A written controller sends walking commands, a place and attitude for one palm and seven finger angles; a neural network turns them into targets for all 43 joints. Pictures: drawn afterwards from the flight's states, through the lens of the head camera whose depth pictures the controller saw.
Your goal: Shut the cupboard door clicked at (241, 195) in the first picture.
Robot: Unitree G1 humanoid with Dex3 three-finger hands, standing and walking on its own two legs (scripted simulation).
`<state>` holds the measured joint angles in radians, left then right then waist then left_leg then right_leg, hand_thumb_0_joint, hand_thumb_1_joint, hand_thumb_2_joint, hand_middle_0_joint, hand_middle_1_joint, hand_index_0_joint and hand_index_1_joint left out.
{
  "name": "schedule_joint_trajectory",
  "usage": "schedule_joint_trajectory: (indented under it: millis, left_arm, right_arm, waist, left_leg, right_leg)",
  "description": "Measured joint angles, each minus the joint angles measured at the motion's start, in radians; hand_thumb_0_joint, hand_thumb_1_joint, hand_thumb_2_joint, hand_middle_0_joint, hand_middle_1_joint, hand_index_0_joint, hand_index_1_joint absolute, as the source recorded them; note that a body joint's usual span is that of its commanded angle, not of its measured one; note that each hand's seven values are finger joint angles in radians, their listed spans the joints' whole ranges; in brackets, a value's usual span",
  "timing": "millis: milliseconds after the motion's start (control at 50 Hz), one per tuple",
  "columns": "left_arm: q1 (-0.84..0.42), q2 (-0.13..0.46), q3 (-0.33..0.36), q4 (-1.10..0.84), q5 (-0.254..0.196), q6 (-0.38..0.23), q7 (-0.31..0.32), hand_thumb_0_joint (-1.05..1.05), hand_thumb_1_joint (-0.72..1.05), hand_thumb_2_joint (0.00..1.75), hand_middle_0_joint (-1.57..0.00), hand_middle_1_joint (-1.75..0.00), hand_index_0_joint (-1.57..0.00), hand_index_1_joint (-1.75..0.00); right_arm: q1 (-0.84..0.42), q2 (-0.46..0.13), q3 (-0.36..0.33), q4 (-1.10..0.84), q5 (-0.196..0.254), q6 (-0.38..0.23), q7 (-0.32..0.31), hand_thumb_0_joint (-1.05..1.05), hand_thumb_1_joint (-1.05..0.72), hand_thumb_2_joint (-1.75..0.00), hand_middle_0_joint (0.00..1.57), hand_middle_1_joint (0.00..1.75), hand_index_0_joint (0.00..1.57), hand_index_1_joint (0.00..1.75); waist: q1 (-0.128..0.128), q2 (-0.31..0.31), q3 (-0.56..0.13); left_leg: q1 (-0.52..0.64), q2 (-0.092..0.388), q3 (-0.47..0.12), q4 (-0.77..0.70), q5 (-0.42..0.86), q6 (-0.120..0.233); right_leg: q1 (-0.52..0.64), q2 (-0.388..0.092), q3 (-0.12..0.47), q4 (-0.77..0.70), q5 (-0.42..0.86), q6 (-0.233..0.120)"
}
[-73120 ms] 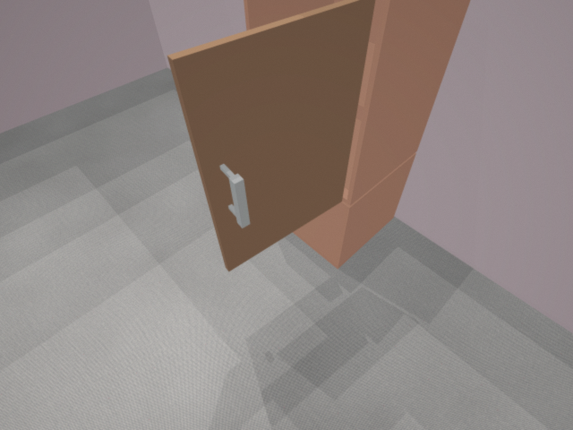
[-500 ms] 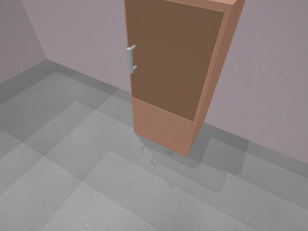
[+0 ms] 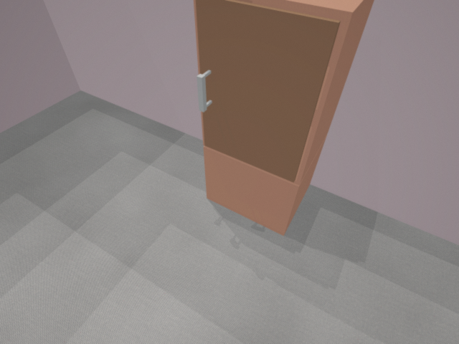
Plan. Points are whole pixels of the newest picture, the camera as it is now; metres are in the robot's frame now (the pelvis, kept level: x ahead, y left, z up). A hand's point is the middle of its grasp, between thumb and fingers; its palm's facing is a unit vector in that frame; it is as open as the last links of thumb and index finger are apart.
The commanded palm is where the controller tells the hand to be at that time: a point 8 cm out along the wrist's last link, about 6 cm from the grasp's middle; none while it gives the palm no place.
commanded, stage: let the arm hang, fingers relaxed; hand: left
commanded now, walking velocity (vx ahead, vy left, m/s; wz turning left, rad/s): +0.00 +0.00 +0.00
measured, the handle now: (205, 91) +0.93 +0.14 -0.05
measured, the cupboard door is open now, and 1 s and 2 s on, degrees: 0 0 0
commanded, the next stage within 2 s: look to check the result in 0.34 s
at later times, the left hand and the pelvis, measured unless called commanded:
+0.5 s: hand out of the picture -0.03 +0.15 -0.18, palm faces +0.05 -0.99 -0.14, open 7.3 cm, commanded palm none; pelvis +0.01 -0.01 +0.00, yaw +0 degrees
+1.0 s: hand out of the picture +0.00 +0.15 -0.18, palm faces +0.03 -0.99 -0.15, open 7.3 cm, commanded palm none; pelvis +0.02 -0.01 +0.00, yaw +0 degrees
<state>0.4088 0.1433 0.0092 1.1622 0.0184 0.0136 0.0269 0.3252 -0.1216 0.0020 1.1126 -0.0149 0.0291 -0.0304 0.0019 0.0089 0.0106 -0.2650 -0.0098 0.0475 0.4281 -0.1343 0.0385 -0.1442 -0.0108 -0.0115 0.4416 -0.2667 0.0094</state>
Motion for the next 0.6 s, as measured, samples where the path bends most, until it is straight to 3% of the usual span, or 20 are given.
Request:
schedule_joint_trajectory:
  millis: [240,600]
  left_arm:
    - [-0.065,-0.038,-0.001,-0.042,0.001,-0.014,-0.001,0.0,0.91,0.9,-0.2,-0.3,-0.2,-0.3]
    - [-0.058,-0.009,0.008,-0.019,-0.005,-0.011,0.001,0.0,0.91,0.9,-0.2,-0.3,-0.2,-0.3]
  right_arm:
    - [0.007,-0.001,-0.008,-0.006,-0.004,-0.006,-0.001,0.01,-0.91,-0.89,0.2,0.3,0.2,0.3]
    - [0.01,0.002,-0.003,0.01,0.0,-0.009,-0.005,0.0,-0.9,-0.89,0.2,0.3,0.2,0.3]
  waist:
    - [-0.01,-0.019,-0.023]
    - [-0.01,-0.019,0.023]
  left_leg:
    - [-0.007,0.007,-0.005,0.011,-0.004,-0.009]
    - [0.004,0.015,-0.011,0.011,-0.019,-0.017]
  right_leg:
    - [-0.008,0.007,-0.004,0.014,-0.007,-0.008]
    - [0.016,0.016,-0.008,-0.012,-0.009,-0.014]
